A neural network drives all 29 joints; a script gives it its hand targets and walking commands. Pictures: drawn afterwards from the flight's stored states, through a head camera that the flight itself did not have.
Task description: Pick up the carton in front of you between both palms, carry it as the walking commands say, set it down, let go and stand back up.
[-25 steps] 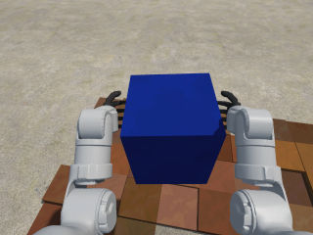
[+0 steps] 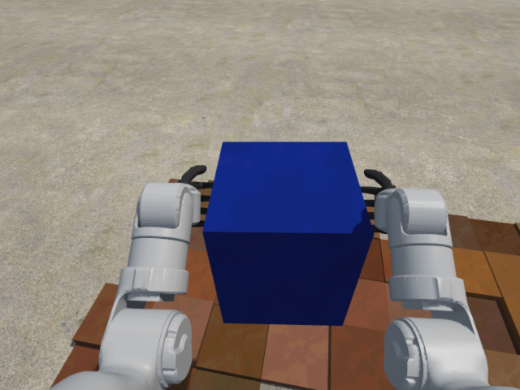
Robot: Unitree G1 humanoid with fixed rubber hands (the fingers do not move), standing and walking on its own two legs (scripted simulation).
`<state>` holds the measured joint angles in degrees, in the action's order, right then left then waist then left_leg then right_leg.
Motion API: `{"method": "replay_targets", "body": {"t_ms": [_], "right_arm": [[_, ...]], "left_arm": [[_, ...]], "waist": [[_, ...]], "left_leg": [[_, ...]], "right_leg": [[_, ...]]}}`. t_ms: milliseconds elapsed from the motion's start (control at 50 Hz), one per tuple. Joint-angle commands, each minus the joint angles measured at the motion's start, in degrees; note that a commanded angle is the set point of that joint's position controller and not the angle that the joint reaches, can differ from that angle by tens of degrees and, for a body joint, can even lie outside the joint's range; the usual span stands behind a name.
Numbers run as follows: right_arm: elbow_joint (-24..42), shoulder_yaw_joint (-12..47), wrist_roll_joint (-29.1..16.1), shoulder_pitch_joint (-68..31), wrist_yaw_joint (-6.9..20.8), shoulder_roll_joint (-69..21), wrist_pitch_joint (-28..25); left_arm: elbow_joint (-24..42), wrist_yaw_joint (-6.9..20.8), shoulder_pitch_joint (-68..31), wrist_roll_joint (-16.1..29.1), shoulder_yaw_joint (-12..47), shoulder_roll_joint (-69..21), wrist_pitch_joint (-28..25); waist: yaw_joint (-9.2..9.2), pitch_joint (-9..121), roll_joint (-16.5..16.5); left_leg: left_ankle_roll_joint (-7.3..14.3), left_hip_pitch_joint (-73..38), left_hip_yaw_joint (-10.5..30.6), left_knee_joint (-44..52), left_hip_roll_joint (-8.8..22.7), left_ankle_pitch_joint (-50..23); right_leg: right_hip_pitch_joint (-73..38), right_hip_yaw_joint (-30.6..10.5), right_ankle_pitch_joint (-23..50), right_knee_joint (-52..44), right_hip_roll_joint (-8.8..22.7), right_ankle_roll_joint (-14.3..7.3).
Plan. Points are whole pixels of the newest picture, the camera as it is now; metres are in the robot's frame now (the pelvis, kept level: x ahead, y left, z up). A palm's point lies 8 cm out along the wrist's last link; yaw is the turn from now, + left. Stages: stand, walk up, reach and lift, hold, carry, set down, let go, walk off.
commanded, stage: carry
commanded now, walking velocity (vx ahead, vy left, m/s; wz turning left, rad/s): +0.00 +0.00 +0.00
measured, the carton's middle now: (283, 235) +0.36 +0.00 +0.05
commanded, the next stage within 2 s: none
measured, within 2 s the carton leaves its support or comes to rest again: neither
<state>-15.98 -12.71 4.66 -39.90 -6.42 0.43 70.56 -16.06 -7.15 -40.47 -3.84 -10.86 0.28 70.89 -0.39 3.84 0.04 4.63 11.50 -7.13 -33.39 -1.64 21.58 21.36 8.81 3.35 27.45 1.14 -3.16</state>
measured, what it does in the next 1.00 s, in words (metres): walks ahead: right foot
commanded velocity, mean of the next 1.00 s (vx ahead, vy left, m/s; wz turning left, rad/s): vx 0.27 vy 0.00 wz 0.00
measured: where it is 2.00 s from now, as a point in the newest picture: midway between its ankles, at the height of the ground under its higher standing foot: (303, 298)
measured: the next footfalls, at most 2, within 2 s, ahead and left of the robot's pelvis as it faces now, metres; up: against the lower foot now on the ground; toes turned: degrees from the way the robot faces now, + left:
right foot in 0.88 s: +0.17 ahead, -0.16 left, -0.01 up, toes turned -7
left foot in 1.34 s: +0.54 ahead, -0.01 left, +0.02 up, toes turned +4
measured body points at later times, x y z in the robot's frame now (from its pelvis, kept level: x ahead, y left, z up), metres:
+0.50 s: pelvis -0.02 +0.00 +0.00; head -0.03 +0.00 +0.45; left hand +0.35 +0.14 +0.12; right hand +0.34 -0.17 +0.12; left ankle -0.03 +0.05 -0.73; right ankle +0.10 -0.10 -0.73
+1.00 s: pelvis +0.11 -0.07 -0.01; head +0.14 -0.08 +0.44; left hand +0.50 +0.05 +0.13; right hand +0.49 -0.25 +0.13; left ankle -0.01 +0.05 -0.66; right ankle +0.13 -0.15 -0.74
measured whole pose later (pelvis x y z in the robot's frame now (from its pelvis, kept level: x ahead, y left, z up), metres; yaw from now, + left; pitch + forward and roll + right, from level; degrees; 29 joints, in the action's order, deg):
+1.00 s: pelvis +0.11 -0.07 -0.01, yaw -2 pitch +4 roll +0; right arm -8.2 -11.3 -0.9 -44.9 -8.8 4.5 73.1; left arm -5.3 -8.5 -43.3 -4.0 -12.8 -1.3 73.0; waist 0.6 0.6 1.8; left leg 0.8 22.5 -2.3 -64.8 1.9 29.0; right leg 23.2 7.1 -5.0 34.3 -0.4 -5.1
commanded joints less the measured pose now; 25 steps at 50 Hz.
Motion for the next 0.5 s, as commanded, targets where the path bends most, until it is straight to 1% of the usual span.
{"method": "replay_targets", "body": {"t_ms": [0, 240, 460, 480], "right_arm": [[5.73, 29.05, -24.66, -43.06, 13.74, -63.39, -1.67], [7.03, 29.55, -26.07, -44.64, 13.56, -64.89, -1.67], [7.58, 30.17, -26.18, -44.26, 13.56, -65.21, -1.44], [7.51, 30.19, -26.17, -44.24, 13.57, -65.17, -1.45]], "left_arm": [[6.84, 13.53, -42.52, 24.35, 28.49, -65.0, -2.37], [7.92, 13.03, -42.78, 24.14, 28.33, -65.1, -1.95], [8.82, 13.1, -42.5, 24.21, 29.15, -64.98, -1.71], [8.82, 13.12, -42.45, 24.25, 29.2, -65.0, -1.71]], "waist": [[0.61, 18.4, 1.33], [0.86, 19.79, 0.75], [0.67, 20.79, 0.16], [0.79, 20.97, 0.18]], "left_leg": [[-1.27, 1.12, 8.31, 7.18, 10.38, -16.28], [-0.83, 1.65, 8.09, 7.68, 10.3, -11.16], [-0.65, 1.07, 7.26, 6.8, 9.68, -10.0], [-0.47, 1.11, 7.39, 7.55, 9.56, -7.5]], "right_leg": [[-11.14, -7.46, -2.14, -2.46, 6.25, -2.15], [-11.85, -7.03, -4.63, -3.12, 6.17, -1.77], [-11.87, -7.57, -3.91, -3.49, 6.57, -1.7], [-11.57, -7.23, -6.11, -3.48, 6.28, -1.71]]}}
